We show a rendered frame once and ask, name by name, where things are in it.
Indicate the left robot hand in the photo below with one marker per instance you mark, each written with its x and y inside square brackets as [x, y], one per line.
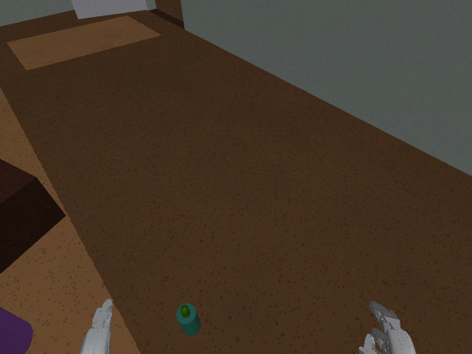
[97, 339]

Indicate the right robot hand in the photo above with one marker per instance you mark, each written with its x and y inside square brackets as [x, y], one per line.
[394, 341]

